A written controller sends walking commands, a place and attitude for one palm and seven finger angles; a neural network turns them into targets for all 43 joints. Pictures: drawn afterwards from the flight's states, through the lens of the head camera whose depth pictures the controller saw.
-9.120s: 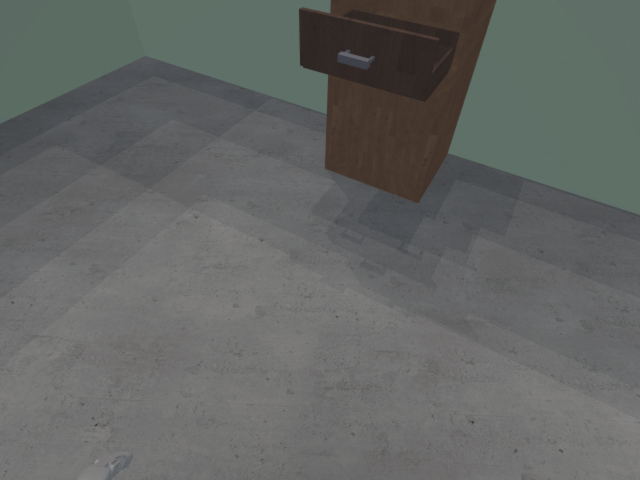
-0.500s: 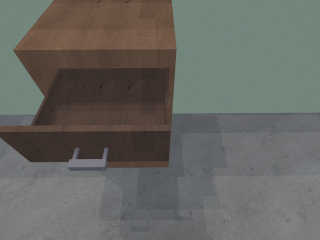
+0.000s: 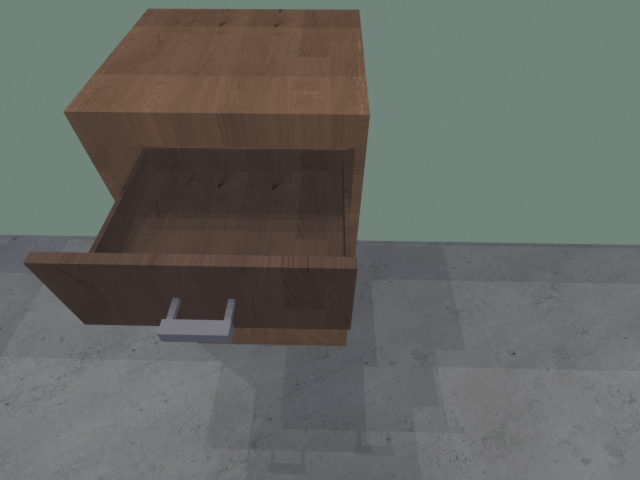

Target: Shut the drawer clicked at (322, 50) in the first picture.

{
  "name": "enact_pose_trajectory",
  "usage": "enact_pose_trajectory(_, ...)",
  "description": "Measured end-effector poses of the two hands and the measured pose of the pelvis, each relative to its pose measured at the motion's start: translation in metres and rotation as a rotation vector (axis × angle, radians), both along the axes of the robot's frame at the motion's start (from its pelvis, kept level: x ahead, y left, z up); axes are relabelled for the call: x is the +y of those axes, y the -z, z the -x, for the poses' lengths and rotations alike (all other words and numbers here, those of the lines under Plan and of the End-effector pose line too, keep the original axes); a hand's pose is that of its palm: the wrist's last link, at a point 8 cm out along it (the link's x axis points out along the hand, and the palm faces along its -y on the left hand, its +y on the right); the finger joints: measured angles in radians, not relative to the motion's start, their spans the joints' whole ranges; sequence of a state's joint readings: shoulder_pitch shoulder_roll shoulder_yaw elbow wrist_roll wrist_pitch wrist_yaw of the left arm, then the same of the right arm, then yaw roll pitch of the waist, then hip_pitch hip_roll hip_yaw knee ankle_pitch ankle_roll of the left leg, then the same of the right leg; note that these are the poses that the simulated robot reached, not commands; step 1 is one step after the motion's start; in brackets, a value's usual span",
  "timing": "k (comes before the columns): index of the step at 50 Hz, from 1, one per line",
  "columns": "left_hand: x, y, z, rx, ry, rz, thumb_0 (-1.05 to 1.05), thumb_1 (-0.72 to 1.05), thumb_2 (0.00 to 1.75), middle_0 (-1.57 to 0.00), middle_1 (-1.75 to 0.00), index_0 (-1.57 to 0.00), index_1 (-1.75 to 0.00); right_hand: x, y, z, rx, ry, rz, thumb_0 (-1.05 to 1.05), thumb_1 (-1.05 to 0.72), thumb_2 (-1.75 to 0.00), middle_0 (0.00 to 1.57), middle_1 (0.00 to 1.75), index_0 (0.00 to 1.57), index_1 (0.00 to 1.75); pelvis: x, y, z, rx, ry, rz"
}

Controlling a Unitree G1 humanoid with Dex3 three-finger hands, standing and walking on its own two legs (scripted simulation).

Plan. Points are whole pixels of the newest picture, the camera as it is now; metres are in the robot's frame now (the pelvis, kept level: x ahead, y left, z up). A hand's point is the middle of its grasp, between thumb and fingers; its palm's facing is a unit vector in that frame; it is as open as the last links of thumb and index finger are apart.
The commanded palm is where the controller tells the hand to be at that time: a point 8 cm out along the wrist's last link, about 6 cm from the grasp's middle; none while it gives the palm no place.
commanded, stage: come to a stop and stand still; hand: left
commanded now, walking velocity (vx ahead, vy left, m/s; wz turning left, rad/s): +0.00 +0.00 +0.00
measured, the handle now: (199, 317) +0.33 +0.21 -0.04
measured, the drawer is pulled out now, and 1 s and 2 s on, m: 0.26 0.26 0.26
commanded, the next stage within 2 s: look again from close up in 0.28 s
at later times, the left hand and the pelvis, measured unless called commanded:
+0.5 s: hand out of the picture +0.02 +0.20 -0.17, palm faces -0.01 -0.97 -0.23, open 7.4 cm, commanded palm none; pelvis +0.00 +0.02 +0.00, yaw +0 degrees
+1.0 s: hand out of the picture +0.01 +0.18 -0.17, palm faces +0.00 -0.99 -0.17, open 7.4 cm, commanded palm none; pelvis +0.02 +0.02 +0.00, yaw -1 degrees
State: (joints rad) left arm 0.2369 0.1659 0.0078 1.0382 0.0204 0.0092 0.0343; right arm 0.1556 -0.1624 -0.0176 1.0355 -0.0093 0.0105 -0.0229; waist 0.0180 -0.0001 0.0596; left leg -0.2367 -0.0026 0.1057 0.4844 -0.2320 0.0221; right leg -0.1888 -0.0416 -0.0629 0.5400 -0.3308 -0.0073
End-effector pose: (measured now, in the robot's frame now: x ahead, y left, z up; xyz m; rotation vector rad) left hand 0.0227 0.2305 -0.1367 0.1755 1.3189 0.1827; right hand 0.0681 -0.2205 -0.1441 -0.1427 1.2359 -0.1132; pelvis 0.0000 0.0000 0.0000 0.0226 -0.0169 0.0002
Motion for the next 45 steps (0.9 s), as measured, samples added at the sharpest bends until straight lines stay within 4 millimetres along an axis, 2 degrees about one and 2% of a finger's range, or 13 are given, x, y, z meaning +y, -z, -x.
enact_pose_trajectory(4,-0.006,-0.003,0.011,0.020,0.012,0.013,0.00,0.91,0.89,-0.20,-0.30,-0.19,-0.30,-0.003,-0.004,0.008,-0.007,0.018,-0.002,-0.01,-0.94,-0.90,0.20,0.30,0.20,0.30,-0.001,-0.004,0.000,0.002,0.005,0.004)
enact_pose_trajectory(12,-0.006,0.005,0.021,0.021,0.033,0.031,0.01,0.91,0.89,-0.20,-0.30,-0.20,-0.30,-0.010,-0.004,0.042,0.033,0.024,0.031,-0.01,-0.93,-0.90,0.20,0.30,0.20,0.30,0.005,0.001,0.005,0.002,-0.002,0.033)
enact_pose_trajectory(18,0.007,0.002,0.014,0.008,0.040,0.017,0.01,0.91,0.89,-0.20,-0.30,-0.20,-0.30,0.004,0.002,0.070,0.105,0.029,0.012,0.00,-0.92,-0.90,0.20,0.30,0.20,0.30,0.013,0.001,0.004,0.002,-0.001,0.029)
enact_pose_trajectory(23,0.016,0.000,0.007,0.011,0.045,0.005,0.01,0.91,0.89,-0.20,-0.30,-0.20,-0.30,0.020,0.004,0.082,0.148,0.034,-0.018,0.00,-0.91,-0.90,0.20,0.30,0.20,0.30,0.017,0.000,0.001,0.009,0.005,0.022)
enact_pose_trajectory(31,0.016,0.001,0.002,0.033,0.038,0.016,0.01,0.91,0.89,-0.20,-0.30,-0.19,-0.30,0.032,0.003,0.080,0.175,0.044,-0.031,0.00,-0.91,-0.90,0.20,0.30,0.20,0.30,0.021,-0.002,-0.007,0.016,0.011,0.016)
enact_pose_trajectory(45,0.003,0.007,0.010,0.078,0.019,0.056,0.01,0.92,0.89,-0.20,-0.30,-0.19,-0.30,0.019,-0.004,0.053,0.138,0.048,0.020,0.00,-0.92,-0.90,0.20,0.30,0.20,0.30,0.021,-0.004,-0.018,0.007,0.017,0.015)
